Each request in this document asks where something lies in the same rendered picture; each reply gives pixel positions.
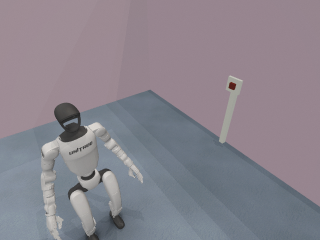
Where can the left robot foot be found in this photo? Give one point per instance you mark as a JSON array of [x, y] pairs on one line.
[[117, 221]]

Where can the panel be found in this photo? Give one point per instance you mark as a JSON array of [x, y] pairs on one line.
[[230, 106]]

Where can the robot left hand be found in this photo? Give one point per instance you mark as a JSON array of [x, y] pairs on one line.
[[134, 169]]

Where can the right robot forearm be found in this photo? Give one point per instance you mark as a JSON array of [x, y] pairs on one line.
[[48, 196]]

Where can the button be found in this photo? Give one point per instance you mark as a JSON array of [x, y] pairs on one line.
[[232, 86]]

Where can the robot right hand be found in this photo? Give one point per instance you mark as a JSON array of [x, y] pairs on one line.
[[51, 222]]

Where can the robot left thigh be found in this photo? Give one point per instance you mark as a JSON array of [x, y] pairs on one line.
[[112, 188]]

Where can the robot right upper arm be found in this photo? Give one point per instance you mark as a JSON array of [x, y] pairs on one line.
[[49, 152]]

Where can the robot left upper arm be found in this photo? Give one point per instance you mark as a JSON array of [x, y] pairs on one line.
[[103, 134]]

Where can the left robot forearm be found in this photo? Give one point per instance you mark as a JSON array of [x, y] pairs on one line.
[[122, 155]]

